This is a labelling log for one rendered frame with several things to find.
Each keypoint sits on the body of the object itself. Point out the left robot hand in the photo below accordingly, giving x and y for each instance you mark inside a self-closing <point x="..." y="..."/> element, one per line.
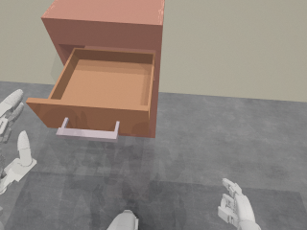
<point x="10" y="110"/>

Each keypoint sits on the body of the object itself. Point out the cabinet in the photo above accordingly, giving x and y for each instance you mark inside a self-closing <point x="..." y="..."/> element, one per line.
<point x="116" y="25"/>

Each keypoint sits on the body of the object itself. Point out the drawer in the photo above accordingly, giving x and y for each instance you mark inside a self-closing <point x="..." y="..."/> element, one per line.
<point x="98" y="88"/>

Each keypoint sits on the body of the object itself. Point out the robot left thigh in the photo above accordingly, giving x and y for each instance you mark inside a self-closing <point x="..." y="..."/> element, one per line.
<point x="124" y="221"/>

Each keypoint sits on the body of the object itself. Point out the left robot shin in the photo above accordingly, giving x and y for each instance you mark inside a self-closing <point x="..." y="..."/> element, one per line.
<point x="128" y="211"/>

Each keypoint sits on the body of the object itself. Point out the right robot hand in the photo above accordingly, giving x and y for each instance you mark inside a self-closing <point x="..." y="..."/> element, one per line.
<point x="239" y="208"/>

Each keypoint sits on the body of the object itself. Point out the handle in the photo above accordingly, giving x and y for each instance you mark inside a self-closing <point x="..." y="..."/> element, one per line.
<point x="88" y="134"/>

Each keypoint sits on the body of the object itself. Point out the right robot forearm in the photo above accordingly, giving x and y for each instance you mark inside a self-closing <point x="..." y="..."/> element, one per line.
<point x="248" y="225"/>

